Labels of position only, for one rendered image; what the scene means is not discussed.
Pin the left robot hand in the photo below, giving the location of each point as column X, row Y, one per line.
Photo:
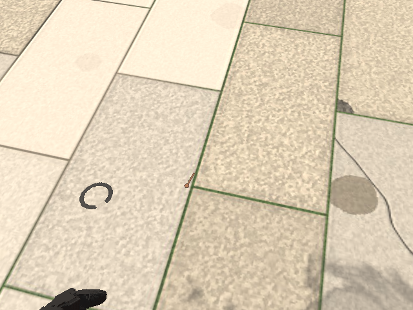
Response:
column 76, row 300

